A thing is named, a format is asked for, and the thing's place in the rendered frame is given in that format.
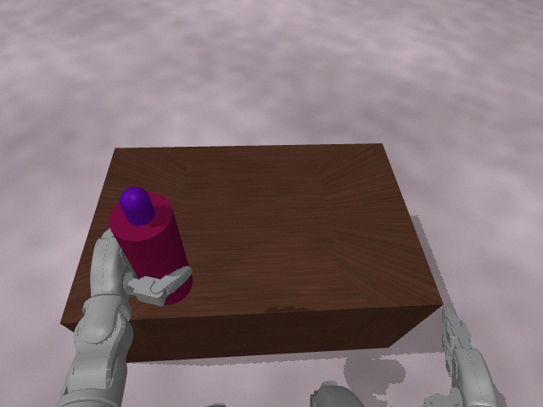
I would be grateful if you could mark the left robot hand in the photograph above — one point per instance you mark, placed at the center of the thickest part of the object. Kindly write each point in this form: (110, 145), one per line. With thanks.
(112, 273)

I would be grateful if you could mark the right robot hand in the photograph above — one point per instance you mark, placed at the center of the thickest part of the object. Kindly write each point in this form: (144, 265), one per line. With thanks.
(471, 383)

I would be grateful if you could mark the left robot arm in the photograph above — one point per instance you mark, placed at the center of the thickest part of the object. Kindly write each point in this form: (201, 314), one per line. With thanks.
(102, 338)

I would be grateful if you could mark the bottle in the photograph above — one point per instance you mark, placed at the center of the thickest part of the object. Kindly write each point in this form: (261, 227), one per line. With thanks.
(144, 225)

